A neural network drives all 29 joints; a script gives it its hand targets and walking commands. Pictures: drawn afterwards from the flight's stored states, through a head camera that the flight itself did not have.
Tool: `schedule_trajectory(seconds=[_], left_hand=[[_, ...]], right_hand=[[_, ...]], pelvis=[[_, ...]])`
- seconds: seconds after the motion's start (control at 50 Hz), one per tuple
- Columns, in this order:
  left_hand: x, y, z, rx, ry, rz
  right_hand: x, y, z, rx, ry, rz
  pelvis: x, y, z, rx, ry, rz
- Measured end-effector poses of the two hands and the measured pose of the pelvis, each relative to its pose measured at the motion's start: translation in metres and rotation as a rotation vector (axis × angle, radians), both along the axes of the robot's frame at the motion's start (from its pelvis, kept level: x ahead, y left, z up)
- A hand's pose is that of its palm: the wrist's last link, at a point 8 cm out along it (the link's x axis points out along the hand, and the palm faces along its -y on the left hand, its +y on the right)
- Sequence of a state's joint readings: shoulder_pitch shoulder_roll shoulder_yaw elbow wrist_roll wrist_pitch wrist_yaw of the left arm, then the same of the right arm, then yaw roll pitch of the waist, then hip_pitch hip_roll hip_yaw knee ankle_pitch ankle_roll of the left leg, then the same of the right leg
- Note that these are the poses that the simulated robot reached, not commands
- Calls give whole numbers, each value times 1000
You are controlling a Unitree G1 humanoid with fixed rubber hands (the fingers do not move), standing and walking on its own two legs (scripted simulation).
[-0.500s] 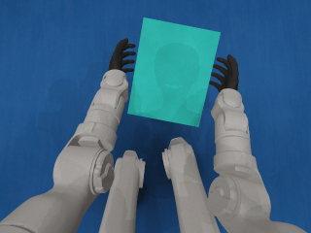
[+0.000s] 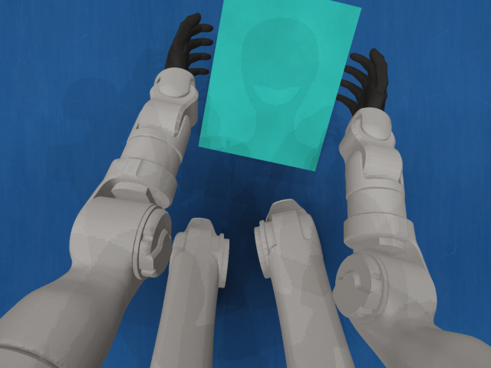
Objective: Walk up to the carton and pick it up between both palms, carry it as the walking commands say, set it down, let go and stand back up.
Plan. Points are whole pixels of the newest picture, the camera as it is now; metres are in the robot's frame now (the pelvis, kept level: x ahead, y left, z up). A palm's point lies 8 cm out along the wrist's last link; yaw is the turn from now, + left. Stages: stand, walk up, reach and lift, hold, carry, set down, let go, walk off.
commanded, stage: set down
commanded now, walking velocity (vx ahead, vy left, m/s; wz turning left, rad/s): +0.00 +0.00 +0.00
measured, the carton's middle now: (270, 85) +0.52 -0.11 -0.23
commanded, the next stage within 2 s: none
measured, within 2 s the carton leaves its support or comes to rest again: neither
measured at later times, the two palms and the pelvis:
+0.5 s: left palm (182, 80) +0.54 +0.04 -0.20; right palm (345, 108) +0.45 -0.23 -0.20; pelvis +0.00 +0.00 -0.04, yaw +1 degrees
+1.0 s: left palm (184, 82) +0.55 +0.04 -0.22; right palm (343, 108) +0.46 -0.23 -0.22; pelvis +0.01 +0.01 -0.05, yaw +0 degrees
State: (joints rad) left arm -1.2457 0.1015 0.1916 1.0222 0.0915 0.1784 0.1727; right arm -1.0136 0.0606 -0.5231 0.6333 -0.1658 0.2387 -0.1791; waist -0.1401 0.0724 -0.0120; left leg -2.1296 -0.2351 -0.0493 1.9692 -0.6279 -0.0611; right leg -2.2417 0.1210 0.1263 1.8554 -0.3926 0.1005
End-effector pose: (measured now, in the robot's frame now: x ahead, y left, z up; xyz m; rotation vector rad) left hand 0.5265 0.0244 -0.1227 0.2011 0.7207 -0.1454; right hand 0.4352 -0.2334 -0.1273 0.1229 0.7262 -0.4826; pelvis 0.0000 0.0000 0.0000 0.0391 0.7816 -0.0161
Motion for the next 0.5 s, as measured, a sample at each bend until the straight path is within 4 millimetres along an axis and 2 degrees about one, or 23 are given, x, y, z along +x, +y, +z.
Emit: schedule_trajectory(seconds=[0.26, 0.5], left_hand=[[10, 1, -46, -1, 23, -18], [15, 11, -78, -12, 57, -30]], right_hand=[[8, -1, -45, 0, 21, 14], [19, 5, -70, -1, 54, 55]], pelvis=[[0, 1, -27, -12, -16, 18], [5, 3, -41, -42, -30, 53]])
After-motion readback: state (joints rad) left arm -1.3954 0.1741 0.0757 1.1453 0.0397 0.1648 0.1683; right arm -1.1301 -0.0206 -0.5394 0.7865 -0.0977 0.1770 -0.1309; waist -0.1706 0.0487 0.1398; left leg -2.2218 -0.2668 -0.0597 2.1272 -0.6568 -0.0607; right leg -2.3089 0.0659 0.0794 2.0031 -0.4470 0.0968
